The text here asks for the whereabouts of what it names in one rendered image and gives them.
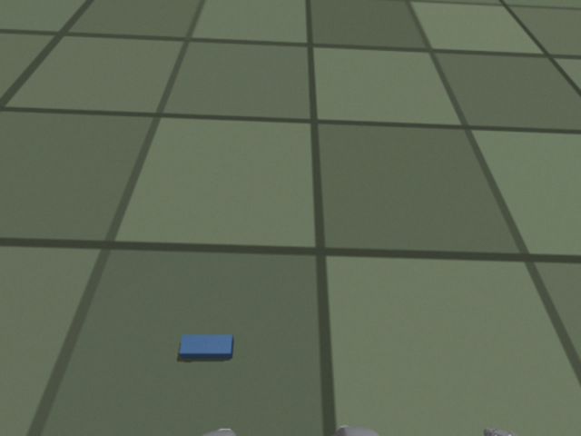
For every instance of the carton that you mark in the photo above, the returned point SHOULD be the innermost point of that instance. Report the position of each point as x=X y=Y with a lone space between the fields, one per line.
x=206 y=347

